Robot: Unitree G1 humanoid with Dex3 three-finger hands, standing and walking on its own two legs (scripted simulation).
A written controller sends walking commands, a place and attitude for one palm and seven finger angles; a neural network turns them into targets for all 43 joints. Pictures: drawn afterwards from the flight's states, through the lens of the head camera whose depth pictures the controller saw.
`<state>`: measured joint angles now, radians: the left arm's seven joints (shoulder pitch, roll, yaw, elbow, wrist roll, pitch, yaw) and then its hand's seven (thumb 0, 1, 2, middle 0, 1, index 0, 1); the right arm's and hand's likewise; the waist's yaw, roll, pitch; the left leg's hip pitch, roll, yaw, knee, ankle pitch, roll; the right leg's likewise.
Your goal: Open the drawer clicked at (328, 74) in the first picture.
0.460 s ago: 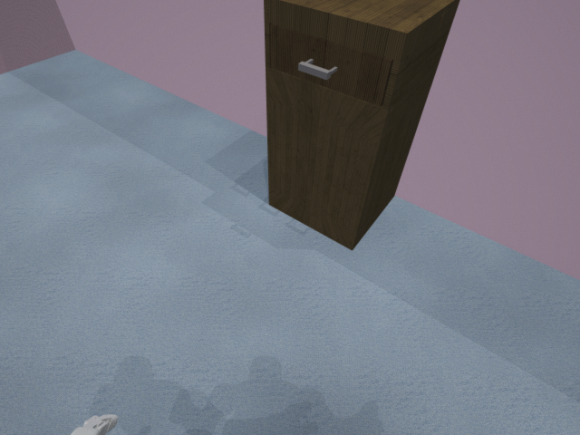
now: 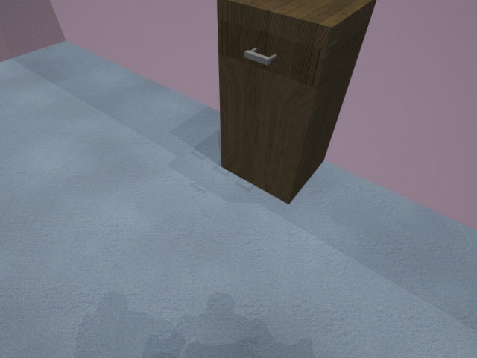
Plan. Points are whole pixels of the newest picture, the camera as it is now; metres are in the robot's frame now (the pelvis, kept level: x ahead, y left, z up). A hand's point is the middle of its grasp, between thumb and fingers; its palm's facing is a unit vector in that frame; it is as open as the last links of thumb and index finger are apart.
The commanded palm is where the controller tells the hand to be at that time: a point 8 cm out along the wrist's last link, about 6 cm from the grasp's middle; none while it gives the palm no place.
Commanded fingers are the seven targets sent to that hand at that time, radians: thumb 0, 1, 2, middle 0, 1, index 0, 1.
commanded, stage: stand and wait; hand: left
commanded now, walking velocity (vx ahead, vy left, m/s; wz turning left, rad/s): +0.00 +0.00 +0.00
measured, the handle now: (260, 55) +1.14 -0.02 +0.00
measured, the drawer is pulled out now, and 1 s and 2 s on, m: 0.00 0.00 0.00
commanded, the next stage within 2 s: look at it before walking up in 0.36 s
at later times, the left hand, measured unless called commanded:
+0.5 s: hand out of the picture +0.08 +0.23 -0.15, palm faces -0.03 -0.94 -0.34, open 7.4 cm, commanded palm none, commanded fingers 0.00 0.90 0.90 -0.20 -0.30 -0.20 -0.30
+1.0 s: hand out of the picture +0.08 +0.23 -0.15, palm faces -0.02 -0.94 -0.33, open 7.4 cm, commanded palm none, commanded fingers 0.00 0.90 0.90 -0.20 -0.30 -0.20 -0.30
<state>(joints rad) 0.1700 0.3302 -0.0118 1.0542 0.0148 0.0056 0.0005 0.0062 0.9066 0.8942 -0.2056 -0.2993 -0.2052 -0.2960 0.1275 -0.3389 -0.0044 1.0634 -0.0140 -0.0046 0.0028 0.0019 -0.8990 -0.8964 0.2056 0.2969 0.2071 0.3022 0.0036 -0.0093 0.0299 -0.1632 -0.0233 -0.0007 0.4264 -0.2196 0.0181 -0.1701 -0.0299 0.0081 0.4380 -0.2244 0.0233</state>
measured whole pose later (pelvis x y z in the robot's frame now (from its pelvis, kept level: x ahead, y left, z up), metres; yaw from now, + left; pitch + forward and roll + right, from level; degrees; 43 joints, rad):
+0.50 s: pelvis +0.00 -0.01 +0.00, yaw +0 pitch -2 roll +0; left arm 0.14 0.33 -0.01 1.08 0.01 -0.01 0.00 0.01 0.91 0.89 -0.21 -0.30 -0.20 -0.30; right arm 0.13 -0.34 0.00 1.12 -0.01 -0.01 0.00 0.00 -0.90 -0.90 0.20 0.30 0.21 0.30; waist 0.00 0.00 0.02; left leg -0.15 -0.01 -0.01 0.39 -0.19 0.00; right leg -0.17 -0.01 0.00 0.41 -0.20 0.01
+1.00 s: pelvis +0.01 -0.02 +0.00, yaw +0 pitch -2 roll +0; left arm 0.14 0.33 -0.01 1.09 0.01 -0.01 0.00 0.01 0.91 0.89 -0.21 -0.30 -0.20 -0.30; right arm 0.11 -0.34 0.00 1.12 -0.01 -0.01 0.00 0.00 -0.90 -0.90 0.20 0.30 0.21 0.30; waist 0.00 -0.01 0.03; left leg -0.13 0.00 -0.01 0.37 -0.20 -0.01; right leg -0.14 -0.01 0.00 0.39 -0.21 0.00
